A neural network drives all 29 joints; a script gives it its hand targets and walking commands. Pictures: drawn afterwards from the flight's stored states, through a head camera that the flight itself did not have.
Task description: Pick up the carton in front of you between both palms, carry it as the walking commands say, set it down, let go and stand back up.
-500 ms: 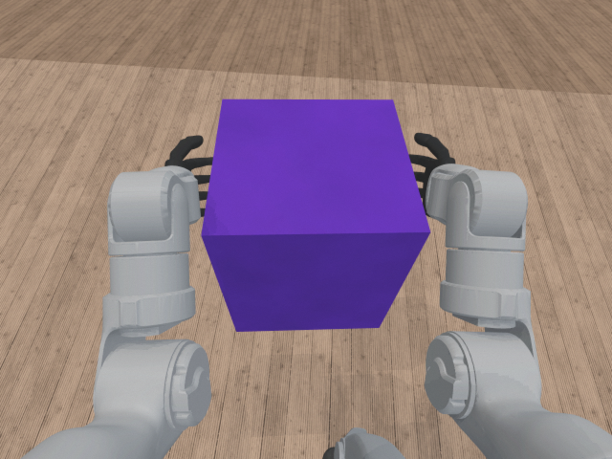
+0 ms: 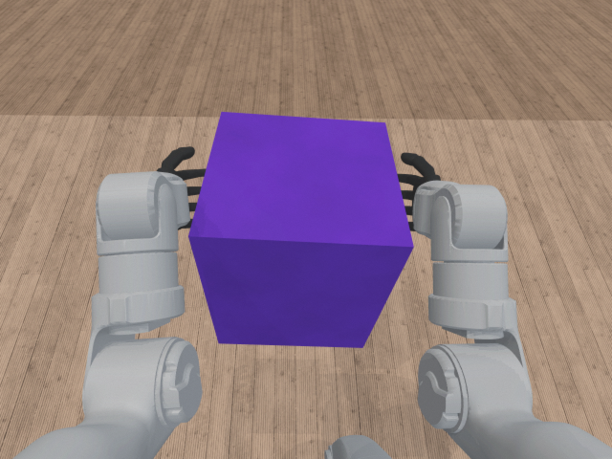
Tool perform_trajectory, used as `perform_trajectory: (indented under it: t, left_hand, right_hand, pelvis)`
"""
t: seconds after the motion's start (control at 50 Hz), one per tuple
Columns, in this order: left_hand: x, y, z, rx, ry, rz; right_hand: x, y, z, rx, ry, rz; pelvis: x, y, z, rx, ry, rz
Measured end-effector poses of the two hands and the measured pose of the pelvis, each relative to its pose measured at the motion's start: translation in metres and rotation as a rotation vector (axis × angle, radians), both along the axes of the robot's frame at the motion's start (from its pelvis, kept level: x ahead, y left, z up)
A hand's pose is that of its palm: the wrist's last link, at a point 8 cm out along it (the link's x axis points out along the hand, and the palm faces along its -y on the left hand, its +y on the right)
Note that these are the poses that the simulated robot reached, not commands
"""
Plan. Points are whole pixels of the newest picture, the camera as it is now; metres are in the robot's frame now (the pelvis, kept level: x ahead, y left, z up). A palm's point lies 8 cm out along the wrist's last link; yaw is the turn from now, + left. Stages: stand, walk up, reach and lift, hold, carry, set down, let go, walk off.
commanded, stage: carry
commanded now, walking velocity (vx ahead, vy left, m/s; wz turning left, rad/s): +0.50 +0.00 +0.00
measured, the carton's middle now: (297, 238) +0.38 -0.03 +0.08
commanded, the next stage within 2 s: none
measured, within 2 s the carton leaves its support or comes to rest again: neither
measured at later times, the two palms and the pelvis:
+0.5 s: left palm (161, 51) +0.66 +0.15 +0.21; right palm (347, 31) +0.70 -0.15 +0.21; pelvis +0.30 -0.04 +0.06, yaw +1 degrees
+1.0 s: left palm out of the picture +1.01 +0.10 +0.28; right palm out of the picture +1.00 -0.20 +0.27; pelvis +0.64 -0.03 +0.09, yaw +0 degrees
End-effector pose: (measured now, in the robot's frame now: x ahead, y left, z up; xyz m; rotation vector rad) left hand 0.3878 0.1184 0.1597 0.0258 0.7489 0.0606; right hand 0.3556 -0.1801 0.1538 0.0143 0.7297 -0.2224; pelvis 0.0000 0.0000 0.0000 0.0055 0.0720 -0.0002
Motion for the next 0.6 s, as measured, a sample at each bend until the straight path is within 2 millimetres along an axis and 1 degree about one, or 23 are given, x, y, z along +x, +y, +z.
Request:
perform_trajectory:
  t: [0.04,0.1,0.16,0.22,0.26,0.28,0.36,0.4,0.44,0.52,0.6]
  left_hand:
    - [0.025,-0.007,0.005,-0.008,0.000,-0.016]
    - [0.062,-0.014,0.017,-0.023,-0.036,-0.018]
    - [0.101,-0.016,0.028,-0.028,-0.070,-0.001]
    - [0.140,-0.014,0.033,-0.012,-0.082,0.029]
    - [0.162,-0.010,0.031,0.010,-0.076,0.062]
    - [0.170,-0.006,0.028,0.024,-0.062,0.082]
    - [0.193,0.013,0.018,0.037,0.023,0.150]
    - [0.209,0.021,0.021,0.034,0.036,0.176]
    - [0.229,0.027,0.029,0.029,0.022,0.196]
    - [0.284,0.034,0.053,0.017,-0.047,0.204]
    - [0.352,0.035,0.074,-0.002,-0.109,0.166]
  right_hand:
    - [0.019,-0.007,0.006,0.001,-0.001,-0.021]
    - [0.056,-0.013,0.022,0.003,-0.038,-0.036]
    - [0.102,-0.016,0.036,0.008,-0.074,-0.026]
    - [0.154,-0.016,0.041,0.016,-0.084,0.009]
    - [0.190,-0.011,0.039,0.020,-0.077,0.053]
    - [0.206,-0.007,0.037,0.020,-0.061,0.080]
    - [0.259,0.014,0.033,0.027,0.022,0.154]
    - [0.283,0.022,0.036,0.034,0.035,0.175]
    - [0.308,0.029,0.042,0.043,0.021,0.184]
    - [0.358,0.034,0.063,0.054,-0.047,0.174]
    - [0.410,0.035,0.084,0.044,-0.110,0.148]
  pelvis:
    - [0.021,0.000,0.007,-0.010,0.000,-0.004]
    - [0.056,-0.003,0.013,-0.015,0.003,-0.006]
    - [0.097,-0.010,0.015,-0.017,0.010,-0.004]
    - [0.143,-0.021,0.012,-0.034,0.007,0.001]
    - [0.173,-0.031,0.010,-0.050,-0.006,0.014]
    - [0.185,-0.035,0.012,-0.049,-0.009,0.014]
    - [0.227,-0.043,0.034,-0.027,-0.005,0.010]
    - [0.248,-0.045,0.044,-0.016,-0.003,0.014]
    - [0.269,-0.045,0.051,-0.007,-0.001,0.018]
    - [0.318,-0.040,0.059,0.001,0.006,0.020]
    - [0.378,-0.027,0.057,0.019,0.006,0.014]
